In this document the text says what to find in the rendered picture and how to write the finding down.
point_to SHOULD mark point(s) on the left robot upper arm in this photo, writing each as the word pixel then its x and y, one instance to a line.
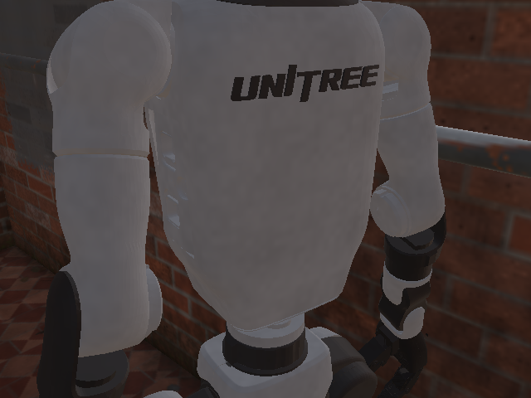
pixel 109 61

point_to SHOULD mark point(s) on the right robot forearm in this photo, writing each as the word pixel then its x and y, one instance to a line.
pixel 405 280

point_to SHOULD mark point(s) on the robot right hand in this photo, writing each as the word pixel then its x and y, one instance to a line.
pixel 411 353

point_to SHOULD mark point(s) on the left robot forearm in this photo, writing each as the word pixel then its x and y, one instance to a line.
pixel 61 373

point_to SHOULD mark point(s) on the right robot upper arm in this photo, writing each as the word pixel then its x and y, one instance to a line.
pixel 412 200

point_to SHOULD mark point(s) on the robot torso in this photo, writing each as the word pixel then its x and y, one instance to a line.
pixel 264 141

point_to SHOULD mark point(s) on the robot right thigh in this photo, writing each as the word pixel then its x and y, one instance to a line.
pixel 352 378

